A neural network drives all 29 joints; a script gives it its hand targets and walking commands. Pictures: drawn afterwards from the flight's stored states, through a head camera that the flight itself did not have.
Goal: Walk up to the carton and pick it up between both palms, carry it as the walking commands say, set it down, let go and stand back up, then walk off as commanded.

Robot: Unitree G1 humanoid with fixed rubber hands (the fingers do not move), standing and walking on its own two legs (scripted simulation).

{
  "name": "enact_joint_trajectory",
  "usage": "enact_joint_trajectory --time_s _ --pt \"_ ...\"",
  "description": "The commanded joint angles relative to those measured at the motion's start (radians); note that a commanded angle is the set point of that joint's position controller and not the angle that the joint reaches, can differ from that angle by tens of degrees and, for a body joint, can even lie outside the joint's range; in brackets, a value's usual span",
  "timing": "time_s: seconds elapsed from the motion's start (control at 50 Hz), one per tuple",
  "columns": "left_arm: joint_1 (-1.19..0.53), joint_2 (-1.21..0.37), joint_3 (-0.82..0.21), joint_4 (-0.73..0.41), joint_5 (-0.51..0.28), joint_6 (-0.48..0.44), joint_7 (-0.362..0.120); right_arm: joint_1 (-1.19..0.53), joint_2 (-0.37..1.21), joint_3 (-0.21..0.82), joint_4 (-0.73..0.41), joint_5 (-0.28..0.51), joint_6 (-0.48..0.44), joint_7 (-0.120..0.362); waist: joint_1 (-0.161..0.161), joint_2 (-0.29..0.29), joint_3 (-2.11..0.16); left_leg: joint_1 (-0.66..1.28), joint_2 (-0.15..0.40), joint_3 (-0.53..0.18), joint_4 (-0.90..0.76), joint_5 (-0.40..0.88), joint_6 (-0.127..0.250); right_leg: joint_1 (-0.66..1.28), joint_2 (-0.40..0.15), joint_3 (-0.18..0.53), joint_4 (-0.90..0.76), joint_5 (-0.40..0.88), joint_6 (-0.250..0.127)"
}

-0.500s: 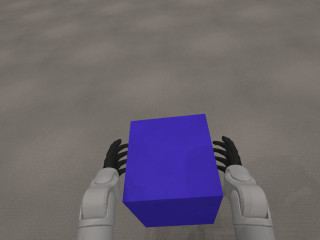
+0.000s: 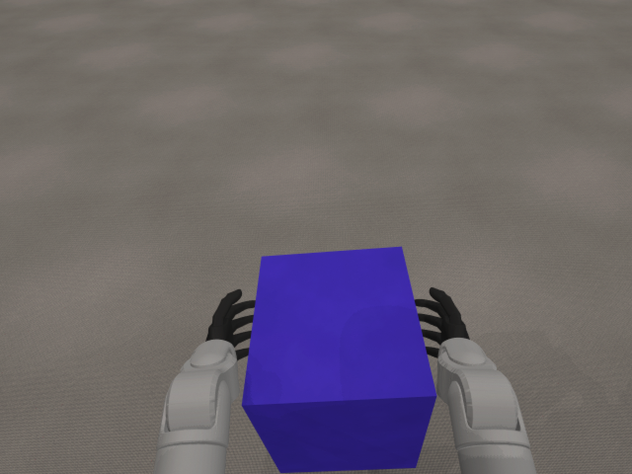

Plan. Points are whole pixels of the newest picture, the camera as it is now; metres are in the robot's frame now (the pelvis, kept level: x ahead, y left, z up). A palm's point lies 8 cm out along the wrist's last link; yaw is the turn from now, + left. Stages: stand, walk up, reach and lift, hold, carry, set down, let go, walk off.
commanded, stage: carry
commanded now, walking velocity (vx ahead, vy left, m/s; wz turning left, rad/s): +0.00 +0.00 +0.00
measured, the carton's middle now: (339, 363) +0.29 +0.00 -0.06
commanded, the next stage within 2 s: hold in 1.28 s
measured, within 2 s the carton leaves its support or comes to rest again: neither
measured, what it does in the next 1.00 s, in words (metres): shifts its weight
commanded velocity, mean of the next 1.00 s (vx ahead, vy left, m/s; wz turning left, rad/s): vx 0.00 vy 0.00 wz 0.00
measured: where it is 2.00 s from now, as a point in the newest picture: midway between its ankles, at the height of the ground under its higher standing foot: outside the picture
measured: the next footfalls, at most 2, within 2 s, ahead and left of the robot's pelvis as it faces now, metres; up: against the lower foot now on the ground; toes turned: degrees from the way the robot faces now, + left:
none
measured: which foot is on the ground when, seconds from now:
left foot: down 0.00-1.00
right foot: down 0.00-1.00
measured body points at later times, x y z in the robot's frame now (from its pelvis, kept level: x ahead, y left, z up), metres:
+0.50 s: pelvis +0.01 +0.07 +0.00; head -0.02 +0.09 +0.45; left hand +0.28 +0.23 +0.03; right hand +0.30 -0.06 +0.04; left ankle +0.02 +0.12 -0.72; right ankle +0.06 -0.04 -0.72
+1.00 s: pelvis +0.01 +0.06 +0.00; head +0.01 +0.07 +0.45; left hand +0.29 +0.22 +0.02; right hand +0.30 -0.07 +0.03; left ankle +0.02 +0.12 -0.72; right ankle +0.06 -0.04 -0.72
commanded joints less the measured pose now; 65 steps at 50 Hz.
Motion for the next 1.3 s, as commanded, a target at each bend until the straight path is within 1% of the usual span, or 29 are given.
enact_joint_trajectory --time_s 0.0,0.02,0.04,0.08,0.12,0.18,0.22,0.24,0.26,0.32,0.34,0.36,0.46,0.5,0.56,0.58,0.62,0.66,0.68,0.74,0.78,0.8,0.88,0.9,0.94,1.02,1.16,1.26,1.28 --pt "-0.620 -0.874 -0.666 -0.197 -0.207 -0.072 -0.205 -0.679 0.862 0.620 -0.276 0.285 -0.073 0.280 0.009 -0.053 -0.465 -0.085 0.030 -0.082 0.012 -0.077 0.051 0.323 -0.335 0.310 -0.338 -0.046 0.046" --pt "-0.570 -0.869 -0.667 -0.177 -0.197 -0.072 -0.206 -0.614 0.867 0.616 -0.246 0.276 -0.074 0.285 0.011 -0.050 -0.471 -0.053 0.041 -0.088 -0.021 -0.056 0.059 0.300 -0.319 0.277 -0.318 -0.059 0.032" --pt "-0.615 -0.870 -0.672 -0.175 -0.198 -0.079 -0.207 -0.673 0.868 0.624 -0.243 0.280 -0.081 0.289 0.011 -0.050 -0.465 -0.033 0.045 -0.098 -0.063 -0.024 0.063 0.287 -0.306 0.262 -0.313 -0.038 0.029" --pt "-0.576 -0.881 -0.685 -0.241 -0.216 -0.072 -0.201 -0.609 0.869 0.620 -0.305 0.287 -0.080 0.283 0.000 -0.003 -0.469 0.029 0.075 -0.133 -0.172 0.133 0.077 0.268 -0.242 0.167 -0.235 0.036 0.034" --pt "-0.605 -0.888 -0.715 -0.268 -0.223 -0.074 -0.204 -0.581 0.862 0.601 -0.279 0.274 -0.083 0.288 -0.002 0.066 -0.522 0.077 0.124 -0.179 -0.194 0.358 0.087 0.289 -0.200 0.111 -0.153 0.144 0.038" --pt "-0.585 -0.881 -0.714 -0.251 -0.213 -0.058 -0.202 -0.545 0.848 0.572 -0.236 0.255 -0.071 0.288 -0.003 0.108 -0.514 0.105 0.162 -0.211 -0.210 0.560 0.086 0.269 -0.181 0.080 -0.105 0.136 0.037" --pt "-0.572 -0.881 -0.720 -0.226 -0.204 -0.051 -0.204 -0.529 0.826 0.548 -0.216 0.239 -0.070 0.295 -0.002 0.169 -0.500 0.132 0.181 -0.229 -0.234 0.639 0.079 0.226 -0.165 0.056 -0.081 0.052 0.040" --pt "-0.593 -0.882 -0.724 -0.223 -0.204 -0.051 -0.207 -0.546 0.823 0.541 -0.206 0.234 -0.074 0.298 -0.003 0.175 -0.490 0.136 0.195 -0.246 -0.245 0.674 0.074 0.216 -0.157 0.048 -0.076 0.023 0.042" --pt "-0.581 -0.884 -0.712 -0.179 -0.190 -0.045 -0.210 -0.552 0.822 0.531 -0.174 0.221 -0.071 0.301 -0.003 0.170 -0.470 0.136 0.193 -0.242 -0.251 0.649 0.073 0.210 -0.152 0.037 -0.097 -0.007 0.049" --pt "-0.566 -0.895 -0.720 -0.177 -0.200 -0.032 -0.212 -0.546 0.820 0.530 -0.190 0.223 -0.062 0.300 -0.002 0.163 -0.422 0.088 0.190 -0.263 -0.298 0.508 0.056 0.198 -0.157 0.038 -0.087 -0.016 0.053" --pt "-0.596 -0.893 -0.722 -0.172 -0.197 -0.031 -0.212 -0.537 0.824 0.515 -0.145 0.211 -0.059 0.304 -0.003 0.170 -0.412 0.068 0.187 -0.271 -0.314 0.453 0.044 0.195 -0.159 0.038 -0.084 -0.019 0.053" --pt "-0.596 -0.895 -0.723 -0.176 -0.200 -0.032 -0.211 -0.541 0.827 0.515 -0.151 0.217 -0.060 0.306 -0.002 0.189 -0.419 0.079 0.188 -0.274 -0.330 0.425 0.040 0.182 -0.158 0.036 -0.076 -0.030 0.051" --pt "-0.617 -0.910 -0.713 -0.118 -0.203 -0.029 -0.217 -0.609 0.818 0.508 -0.154 0.212 -0.070 0.305 -0.005 0.184 -0.375 0.036 0.186 -0.298 -0.372 0.305 0.026 0.157 -0.156 0.024 -0.072 -0.050 0.060" --pt "-0.621 -0.913 -0.708 -0.112 -0.206 -0.034 -0.220 -0.616 0.820 0.513 -0.158 0.211 -0.073 0.304 -0.005 0.160 -0.361 0.009 0.176 -0.294 -0.375 0.242 0.020 0.167 -0.162 0.028 -0.082 -0.030 0.059" --pt "-0.647 -0.917 -0.713 -0.126 -0.213 -0.036 -0.221 -0.615 0.825 0.509 -0.150 0.206 -0.070 0.301 -0.006 0.171 -0.362 -0.013 0.157 -0.280 -0.389 0.134 0.008 0.171 -0.171 0.036 -0.076 -0.009 0.053" --pt "-0.628 -0.919 -0.707 -0.097 -0.210 -0.034 -0.222 -0.621 0.827 0.514 -0.153 0.208 -0.071 0.299 -0.004 0.140 -0.364 -0.024 0.153 -0.268 -0.381 0.117 0.010 0.181 -0.178 0.038 -0.087 0.007 0.051" --pt "-0.644 -0.918 -0.712 -0.118 -0.211 -0.040 -0.219 -0.635 0.834 0.527 -0.155 0.215 -0.073 0.299 -0.004 0.154 -0.369 -0.019 0.137 -0.253 -0.362 0.142 0.007 0.191 -0.190 0.046 -0.090 0.034 0.052" --pt "-0.625 -0.923 -0.712 -0.124 -0.214 -0.038 -0.220 -0.637 0.843 0.539 -0.181 0.220 -0.072 0.296 -0.002 0.113 -0.400 0.015 0.128 -0.238 -0.330 0.223 0.007 0.199 -0.198 0.053 -0.093 0.071 0.047" --pt "-0.621 -0.920 -0.716 -0.129 -0.214 -0.036 -0.219 -0.622 0.841 0.537 -0.180 0.219 -0.070 0.296 0.000 0.131 -0.405 0.030 0.128 -0.232 -0.320 0.236 0.005 0.188 -0.204 0.060 -0.093 0.080 0.045" --pt "-0.583 -0.909 -0.705 -0.121 -0.209 -0.034 -0.219 -0.623 0.832 0.547 -0.206 0.224 -0.070 0.293 -0.001 0.108 -0.432 0.054 0.120 -0.218 -0.286 0.339 0.008 0.209 -0.211 0.066 -0.095 0.152 0.041" --pt "-0.634 -0.920 -0.722 -0.156 -0.223 -0.035 -0.220 -0.632 0.844 0.545 -0.209 0.223 -0.068 0.291 -0.002 0.123 -0.422 0.044 0.112 -0.214 -0.292 0.298 0.007 0.202 -0.212 0.068 -0.090 0.145 0.040" --pt "-0.604 -0.912 -0.710 -0.139 -0.214 -0.032 -0.219 -0.631 0.840 0.551 -0.214 0.228 -0.067 0.292 -0.001 0.101 -0.425 0.039 0.115 -0.221 -0.295 0.280 0.010 0.209 -0.208 0.070 -0.094 0.134 0.036" --pt "-0.608 -0.914 -0.717 -0.161 -0.217 -0.034 -0.217 -0.641 0.848 0.561 -0.230 0.238 -0.067 0.294 0.000 0.116 -0.441 0.056 0.112 -0.217 -0.288 0.312 0.008 0.214 -0.208 0.072 -0.091 0.149 0.030" --pt "-0.622 -0.912 -0.720 -0.170 -0.220 -0.038 -0.218 -0.638 0.847 0.562 -0.236 0.238 -0.069 0.294 0.000 0.098 -0.443 0.056 0.110 -0.209 -0.282 0.306 0.011 0.216 -0.209 0.068 -0.098 0.155 0.031" --pt "-0.622 -0.913 -0.723 -0.170 -0.221 -0.035 -0.216 -0.634 0.843 0.554 -0.229 0.234 -0.068 0.293 -0.001 0.123 -0.454 0.080 0.115 -0.216 -0.279 0.363 0.011 0.208 -0.205 0.067 -0.089 0.162 0.030" --pt "-0.625 -0.913 -0.723 -0.178 -0.222 -0.034 -0.216 -0.643 0.845 0.559 -0.242 0.237 -0.067 0.292 0.001 0.116 -0.448 0.069 0.117 -0.227 -0.301 0.287 0.009 0.207 -0.197 0.062 -0.088 0.105 0.028" --pt "-0.625 -0.919 -0.733 -0.193 -0.227 -0.034 -0.218 -0.651 0.846 0.566 -0.261 0.247 -0.069 0.295 0.002 0.144 -0.449 0.107 0.134 -0.233 -0.296 0.387 0.010 0.184 -0.185 0.046 -0.088 0.075 0.038" --pt "-0.584 -0.922 -0.724 -0.167 -0.220 -0.031 -0.217 -0.633 0.845 0.568 -0.266 0.246 -0.066 0.293 0.003 0.130 -0.445 0.080 0.116 -0.224 -0.302 0.300 0.006 0.193 -0.196 0.056 -0.086 0.110 0.030" --pt "-0.535 -0.904 -0.632 -0.159 -0.222 -0.049 -0.213 -0.658 0.735 0.521 -0.412 0.197 -0.077 0.287 -0.036 0.007 -0.546 0.131 -0.021 -0.301 -0.218 0.176 -0.026 0.399 -0.067 0.159 -0.075 0.173 0.068"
